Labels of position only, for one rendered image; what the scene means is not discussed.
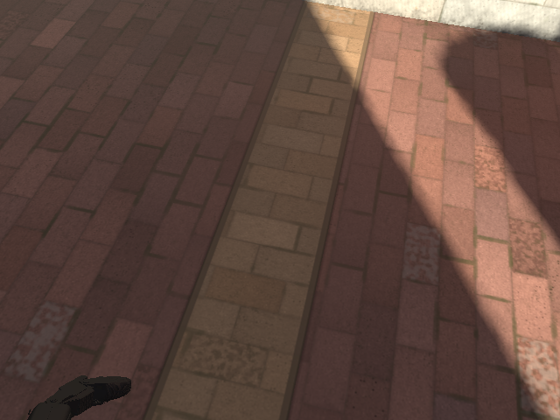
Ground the robot left hand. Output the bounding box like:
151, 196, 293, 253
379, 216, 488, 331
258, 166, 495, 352
27, 375, 131, 420

